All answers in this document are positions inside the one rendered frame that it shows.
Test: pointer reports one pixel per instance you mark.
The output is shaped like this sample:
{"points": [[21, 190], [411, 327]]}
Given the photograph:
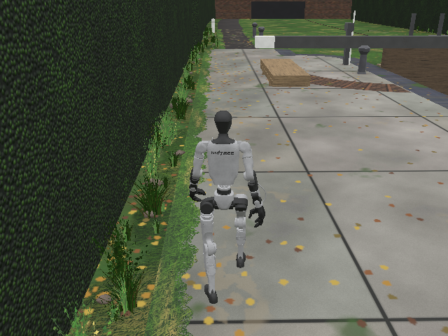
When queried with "humanoid robot torso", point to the humanoid robot torso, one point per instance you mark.
{"points": [[223, 162]]}

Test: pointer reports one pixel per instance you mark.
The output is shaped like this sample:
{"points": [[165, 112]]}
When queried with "robot left forearm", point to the robot left forearm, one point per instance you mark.
{"points": [[193, 182]]}

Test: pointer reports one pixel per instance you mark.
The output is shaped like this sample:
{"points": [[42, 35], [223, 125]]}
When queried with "right robot thigh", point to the right robot thigh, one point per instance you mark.
{"points": [[240, 205]]}

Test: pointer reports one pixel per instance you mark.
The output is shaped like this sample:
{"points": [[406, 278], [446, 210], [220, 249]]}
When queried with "left robot hand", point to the left robot hand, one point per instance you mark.
{"points": [[199, 192]]}

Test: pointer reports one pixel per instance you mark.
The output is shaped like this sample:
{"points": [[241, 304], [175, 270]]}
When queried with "robot right forearm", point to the robot right forearm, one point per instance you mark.
{"points": [[254, 191]]}

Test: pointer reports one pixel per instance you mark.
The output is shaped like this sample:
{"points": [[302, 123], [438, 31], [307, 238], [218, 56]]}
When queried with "right robot upper arm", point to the right robot upper arm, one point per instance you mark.
{"points": [[247, 157]]}

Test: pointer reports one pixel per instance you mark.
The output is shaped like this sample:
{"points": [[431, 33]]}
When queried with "left robot upper arm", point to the left robot upper arm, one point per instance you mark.
{"points": [[201, 148]]}

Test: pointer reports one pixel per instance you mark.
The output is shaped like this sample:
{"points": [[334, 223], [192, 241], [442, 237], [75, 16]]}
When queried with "right robot hand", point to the right robot hand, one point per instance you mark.
{"points": [[261, 214]]}

